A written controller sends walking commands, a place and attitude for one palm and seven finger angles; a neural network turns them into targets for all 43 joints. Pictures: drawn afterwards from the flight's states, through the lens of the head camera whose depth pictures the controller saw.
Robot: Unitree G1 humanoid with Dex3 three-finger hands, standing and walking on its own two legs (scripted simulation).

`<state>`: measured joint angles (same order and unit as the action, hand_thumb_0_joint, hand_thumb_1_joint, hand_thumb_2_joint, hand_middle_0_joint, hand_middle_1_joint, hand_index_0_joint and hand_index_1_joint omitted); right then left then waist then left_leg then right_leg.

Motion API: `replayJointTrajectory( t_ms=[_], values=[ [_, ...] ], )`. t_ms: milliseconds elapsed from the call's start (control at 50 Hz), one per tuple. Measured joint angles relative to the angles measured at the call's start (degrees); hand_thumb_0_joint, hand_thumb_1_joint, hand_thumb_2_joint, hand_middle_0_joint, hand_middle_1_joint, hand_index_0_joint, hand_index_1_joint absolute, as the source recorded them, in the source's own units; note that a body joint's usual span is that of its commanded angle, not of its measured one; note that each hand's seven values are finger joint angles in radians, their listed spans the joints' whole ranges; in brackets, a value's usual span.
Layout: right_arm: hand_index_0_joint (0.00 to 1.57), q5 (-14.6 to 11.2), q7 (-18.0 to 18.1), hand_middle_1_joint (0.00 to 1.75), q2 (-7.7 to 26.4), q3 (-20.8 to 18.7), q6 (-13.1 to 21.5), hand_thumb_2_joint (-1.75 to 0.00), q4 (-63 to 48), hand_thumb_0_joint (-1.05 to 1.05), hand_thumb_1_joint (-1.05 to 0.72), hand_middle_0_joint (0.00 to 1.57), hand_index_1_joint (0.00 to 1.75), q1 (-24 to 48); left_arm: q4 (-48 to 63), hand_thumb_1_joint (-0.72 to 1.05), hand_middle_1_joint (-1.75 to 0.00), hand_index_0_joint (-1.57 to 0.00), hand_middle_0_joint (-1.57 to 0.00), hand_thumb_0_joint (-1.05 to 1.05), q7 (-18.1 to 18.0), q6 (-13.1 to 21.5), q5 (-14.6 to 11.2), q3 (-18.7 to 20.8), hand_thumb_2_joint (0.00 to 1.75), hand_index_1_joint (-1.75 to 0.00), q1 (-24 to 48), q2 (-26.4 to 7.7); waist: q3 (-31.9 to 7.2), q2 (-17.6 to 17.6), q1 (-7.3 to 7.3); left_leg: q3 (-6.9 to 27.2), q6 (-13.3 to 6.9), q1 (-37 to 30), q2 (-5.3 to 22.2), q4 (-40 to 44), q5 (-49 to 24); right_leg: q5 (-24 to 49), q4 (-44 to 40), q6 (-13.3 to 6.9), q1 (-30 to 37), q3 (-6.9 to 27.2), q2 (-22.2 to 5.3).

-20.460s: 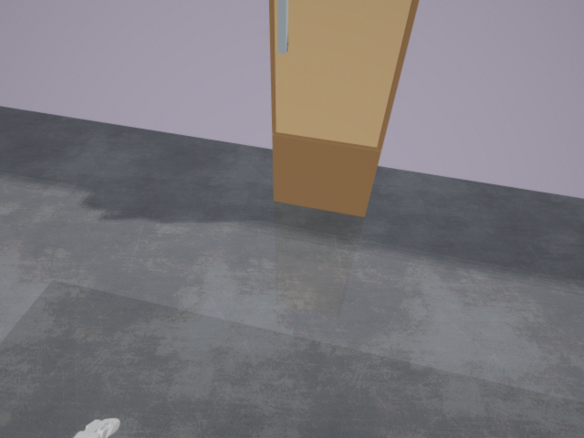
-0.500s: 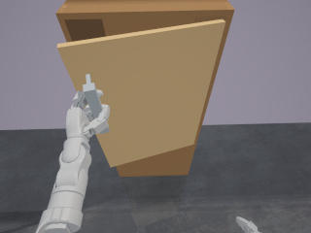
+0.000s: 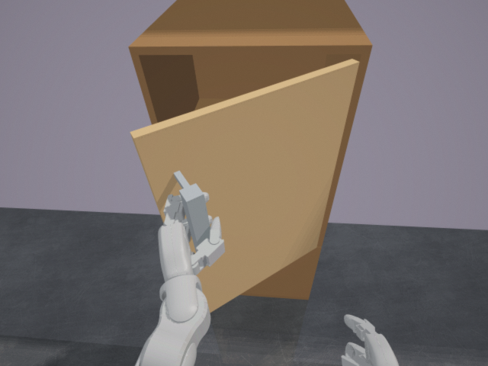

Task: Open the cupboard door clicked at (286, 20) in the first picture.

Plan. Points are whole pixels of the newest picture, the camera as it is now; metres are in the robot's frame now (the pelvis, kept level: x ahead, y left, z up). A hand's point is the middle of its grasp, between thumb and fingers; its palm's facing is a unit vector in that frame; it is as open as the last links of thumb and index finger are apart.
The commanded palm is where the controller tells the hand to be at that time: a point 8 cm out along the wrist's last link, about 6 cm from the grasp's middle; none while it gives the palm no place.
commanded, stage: pull the door open along its arc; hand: left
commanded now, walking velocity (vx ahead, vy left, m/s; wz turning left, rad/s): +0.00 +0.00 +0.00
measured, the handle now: (193, 218) +0.33 +0.11 +0.10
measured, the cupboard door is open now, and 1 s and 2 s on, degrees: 37 36 39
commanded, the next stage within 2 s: open thumb and fingers to let go in 0.04 s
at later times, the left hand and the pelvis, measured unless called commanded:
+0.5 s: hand (212, 244) +0.28 +0.07 +0.11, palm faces +0.36 -0.93 -0.01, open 9.4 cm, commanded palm +0.23 +0.10 +0.10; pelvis -0.02 -0.01 +0.00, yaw +1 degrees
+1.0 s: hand (214, 240) +0.28 +0.07 +0.10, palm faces +0.29 -0.96 -0.02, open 15.1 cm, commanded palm +0.24 +0.10 +0.10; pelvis -0.03 +0.02 +0.00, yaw +0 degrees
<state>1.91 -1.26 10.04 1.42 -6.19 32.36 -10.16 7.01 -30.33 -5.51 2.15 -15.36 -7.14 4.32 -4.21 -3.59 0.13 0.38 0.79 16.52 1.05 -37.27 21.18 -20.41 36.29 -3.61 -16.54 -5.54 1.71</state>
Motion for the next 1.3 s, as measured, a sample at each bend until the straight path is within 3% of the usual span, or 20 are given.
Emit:
replayJointTrajectory(
  t_ms=[140, 340, 460, 640, 800, 960, 1080, 1120, 1180, 1240, 1300],
  values=[
    [0.20, 0.2, 0.3, 0.30, 1.1, -0.1, 0.2, -0.90, 1.0, 0.01, -0.91, 0.20, 0.30, 0.2, 2.8, 0.61, -1.30, -0.29, -0.28, 0.01, 0.5, -0.1, -1.2, -1.8, 0.70, -1.31, -3.3, -1.3, 0.9, -0.8, -0.86, 0.5, 0.5, -1.4, 0.5, 0.3, -0.2, 0.1, -0.5, -0.6, 1.6, -0.4, 0.6],
    [0.19, 0.8, 2.0, 0.30, 1.4, -0.4, 0.9, -0.90, 2.5, 0.01, -0.91, 0.20, 0.30, 2.1, -4.6, 0.51, -1.31, -0.35, -0.35, 0.00, -1.5, 1.7, -0.9, 1.3, 0.73, -1.31, 3.8, 1.0, 2.2, 0.1, 0.52, 1.3, 0.6, -0.4, 0.2, 1.6, -2.3, 1.7, -1.5, -1.0, 0.7, -1.2, 0.3],
    [0.19, 0.8, 2.4, 0.30, 1.0, -0.2, 1.3, -0.90, 2.1, 0.01, -0.91, 0.20, 0.30, 2.0, -6.8, 0.28, -1.29, -0.35, -0.35, 0.01, -1.2, 3.1, -0.5, 2.5, 0.64, -1.29, 4.8, 1.4, 2.3, 0.1, 0.71, 1.3, 0.4, -0.2, -0.1, 1.7, -2.7, 2.1, -1.6, -0.7, 0.6, -1.3, 0.0],
    [0.20, 0.6, 2.6, 0.30, 0.3, 0.2, 1.8, -0.90, 2.6, 0.01, -0.91, 0.20, 0.30, 1.3, -9.3, -0.22, -1.23, -0.32, -0.32, 0.00, -1.3, 4.7, -0.2, 1.0, 0.42, -1.22, 6.6, 1.4, 2.4, 0.4, 0.78, 0.7, -0.3, 0.5, -0.6, 0.8, -2.6, 2.4, -1.1, 0.1, 0.0, -0.7, -0.6],
    [0.20, 0.3, 2.1, 0.30, -0.2, 0.3, 1.6, -0.90, 3.5, 0.01, -0.91, 0.20, 0.30, 1.5, -12.8, -0.44, -1.02, -0.27, -0.28, 0.00, -3.7, 4.0, 0.6, 0.0, 0.33, -1.02, 10.8, 2.0, 2.8, 1.0, 0.76, 0.1, -1.2, 1.4, -1.1, -0.3, -2.4, 2.6, -0.3, 0.9, -0.9, -0.2, -1.1],
    [0.20, 0.2, 1.4, 0.30, -0.6, 0.5, 1.1, -0.90, 3.8, 0.01, -0.91, 0.20, 0.30, 1.9, -14.4, -0.49, -0.69, -0.24, -0.26, -0.01, -4.4, 2.9, 0.5, -1.3, 0.31, -0.71, 13.1, 2.2, 2.6, 1.3, 0.94, -0.6, -1.8, 2.1, -1.6, -1.0, -2.3, 2.6, 0.6, 1.5, -1.9, 0.5, -1.6],
    [0.20, 0.1, 1.0, 0.30, -0.6, 0.5, 0.6, -0.90, 4.0, 0.01, -0.91, 0.20, 0.30, 2.3, -15.2, -0.49, -0.59, -0.32, -0.34, -0.01, -4.3, 2.3, 0.4, -1.0, 0.30, -0.63, 14.2, 2.5, 2.7, 1.4, 1.28, -0.7, -1.9, 2.4, -1.7, -1.3, -2.4, 2.7, 0.8, 1.7, -2.1, 0.6, -1.7],
    [0.20, -0.1, 0.9, 0.30, -0.5, 0.7, 0.6, -0.90, 3.3, 0.01, -0.91, 0.20, 0.30, 1.9, -14.5, -0.49, -0.56, -0.30, -0.33, -0.01, -0.3, 3.1, 1.6, -0.5, 0.30, -0.60, 13.4, 1.7, 2.9, 1.7, 1.30, -0.6, -2.0, 2.5, -1.9, -1.3, -2.5, 2.7, 1.2, 1.7, -2.3, 0.6, -2.0],
    [0.20, -0.8, 2.0, 0.30, 0.0, 1.1, 1.1, -0.90, 1.6, 0.01, -0.91, 0.21, 0.30, 0.1, -14.0, -0.49, -0.49, -0.21, -0.29, -0.01, 11.4, 6.6, 0.7, 0.0, 0.30, -0.52, 12.3, -2.7, 3.1, 1.9, 1.73, -0.5, -2.2, 2.7, -2.2, -1.4, -2.7, 2.5, 1.7, 1.7, -2.6, 0.4, -2.3],
    [0.20, -1.9, 3.1, 0.30, 1.0, 1.6, 2.2, -0.90, 0.7, 0.01, -0.91, 0.21, 0.30, -1.4, -14.1, -0.49, -0.42, -0.15, -0.24, -0.01, 21.6, 8.6, -2.8, 0.3, 0.30, -0.44, 12.2, -7.2, 3.1, 1.3, 1.69, -0.3, -2.3, 2.7, -2.3, -1.8, -2.6, 2.4, 1.8, 1.8, -2.4, 0.2, -2.4],
    [0.20, -2.9, 3.7, 0.30, 1.9, 1.8, 3.8, -0.90, 0.5, 0.01, -0.91, 0.20, 0.30, -2.1, -14.2, -0.50, -0.37, -0.11, -0.21, -0.01, 26.0, 8.4, -7.3, 1.5, 0.30, -0.39, 12.1, -7.6, 3.2, 0.5, 1.38, -0.4, -2.4, 2.4, -2.3, -1.9, -2.4, 2.5, 1.7, 2.0, -2.0, 0.4, -2.4]
  ],
)
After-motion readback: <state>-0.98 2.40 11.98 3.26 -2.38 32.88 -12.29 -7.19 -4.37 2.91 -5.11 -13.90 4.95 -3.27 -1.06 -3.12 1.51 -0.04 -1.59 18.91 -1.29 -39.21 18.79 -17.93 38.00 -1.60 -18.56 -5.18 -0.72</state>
